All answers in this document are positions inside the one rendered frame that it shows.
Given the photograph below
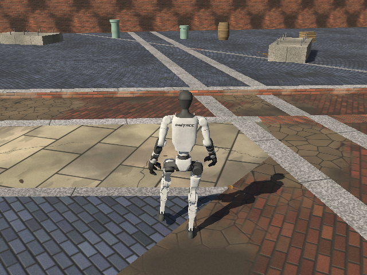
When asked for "left robot forearm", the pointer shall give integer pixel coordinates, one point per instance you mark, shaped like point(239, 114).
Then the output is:
point(156, 152)

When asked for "right robot forearm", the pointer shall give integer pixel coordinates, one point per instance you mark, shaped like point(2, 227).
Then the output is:
point(211, 150)

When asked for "robot right upper arm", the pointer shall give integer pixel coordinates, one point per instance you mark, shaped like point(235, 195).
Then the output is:
point(202, 121)

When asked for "left robot hand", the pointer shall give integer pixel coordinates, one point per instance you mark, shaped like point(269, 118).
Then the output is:
point(151, 167)

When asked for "right robot foot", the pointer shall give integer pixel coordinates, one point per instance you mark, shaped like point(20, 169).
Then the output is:
point(190, 233)

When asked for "robot left upper arm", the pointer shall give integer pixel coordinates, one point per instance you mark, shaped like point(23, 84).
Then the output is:
point(164, 129)

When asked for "right robot hand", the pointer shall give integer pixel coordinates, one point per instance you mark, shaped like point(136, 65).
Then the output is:
point(214, 160)

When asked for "humanoid robot head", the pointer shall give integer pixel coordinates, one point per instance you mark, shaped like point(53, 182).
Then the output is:
point(185, 99)

